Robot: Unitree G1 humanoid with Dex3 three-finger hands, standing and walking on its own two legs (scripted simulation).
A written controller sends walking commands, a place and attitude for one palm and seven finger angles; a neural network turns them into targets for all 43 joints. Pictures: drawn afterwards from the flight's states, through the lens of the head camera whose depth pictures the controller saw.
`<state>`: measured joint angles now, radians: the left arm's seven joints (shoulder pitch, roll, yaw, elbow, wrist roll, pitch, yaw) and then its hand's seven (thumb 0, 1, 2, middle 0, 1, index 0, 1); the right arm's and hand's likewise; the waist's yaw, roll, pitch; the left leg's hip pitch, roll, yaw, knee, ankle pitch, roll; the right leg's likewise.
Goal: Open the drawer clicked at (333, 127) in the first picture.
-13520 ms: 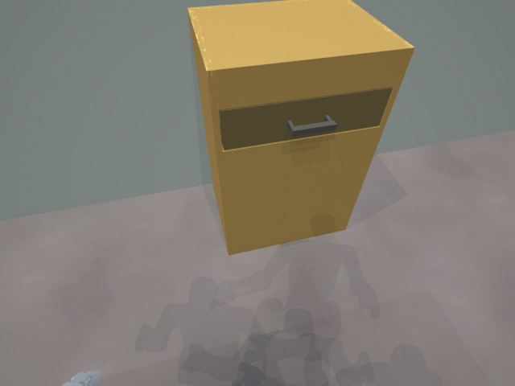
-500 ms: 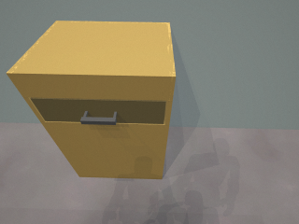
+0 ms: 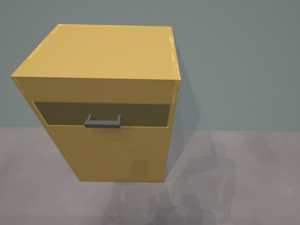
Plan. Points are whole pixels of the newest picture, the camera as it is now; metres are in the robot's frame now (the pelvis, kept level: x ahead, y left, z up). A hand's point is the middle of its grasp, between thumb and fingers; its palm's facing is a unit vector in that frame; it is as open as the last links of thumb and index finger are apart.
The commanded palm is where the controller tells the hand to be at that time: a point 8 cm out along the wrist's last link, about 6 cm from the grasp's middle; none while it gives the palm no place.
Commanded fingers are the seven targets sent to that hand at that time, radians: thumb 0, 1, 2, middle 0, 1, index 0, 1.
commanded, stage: come to a stop and stand still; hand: left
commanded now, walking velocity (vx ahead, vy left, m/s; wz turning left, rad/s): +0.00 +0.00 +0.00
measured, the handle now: (103, 120) +0.51 +0.22 -0.08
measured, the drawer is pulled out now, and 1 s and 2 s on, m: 0.00 0.00 0.00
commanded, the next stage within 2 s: look again from close up in 0.24 s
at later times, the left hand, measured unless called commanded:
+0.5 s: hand out of the picture -0.02 +0.16 -0.18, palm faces +0.04 -0.99 -0.14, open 7.4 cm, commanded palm none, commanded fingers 0.00 0.90 0.90 -0.20 -0.30 -0.20 -0.30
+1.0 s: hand out of the picture +0.03 +0.19 -0.16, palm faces -0.10 -0.95 -0.31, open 7.3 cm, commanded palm +0.12 +0.21 -0.06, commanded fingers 0.00 0.78 0.85 -0.21 -0.38 -0.21 -0.38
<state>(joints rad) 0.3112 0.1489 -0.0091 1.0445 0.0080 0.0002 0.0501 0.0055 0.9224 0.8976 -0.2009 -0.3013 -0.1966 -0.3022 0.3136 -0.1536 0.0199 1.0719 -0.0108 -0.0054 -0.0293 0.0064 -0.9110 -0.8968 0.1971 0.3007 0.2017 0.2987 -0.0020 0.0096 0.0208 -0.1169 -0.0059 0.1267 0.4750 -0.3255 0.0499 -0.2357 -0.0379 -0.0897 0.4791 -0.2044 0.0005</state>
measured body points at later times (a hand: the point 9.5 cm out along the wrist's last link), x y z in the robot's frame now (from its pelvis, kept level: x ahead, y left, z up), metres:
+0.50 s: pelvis +0.00 +0.02 +0.00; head +0.01 +0.02 +0.45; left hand -0.02 +0.22 -0.16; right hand -0.02 -0.19 -0.16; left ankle -0.04 +0.08 -0.74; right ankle +0.03 -0.12 -0.74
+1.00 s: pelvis +0.01 +0.02 +0.00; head +0.01 +0.02 +0.45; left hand +0.03 +0.24 -0.14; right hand +0.00 -0.19 -0.15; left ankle -0.04 +0.08 -0.74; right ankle +0.03 -0.12 -0.73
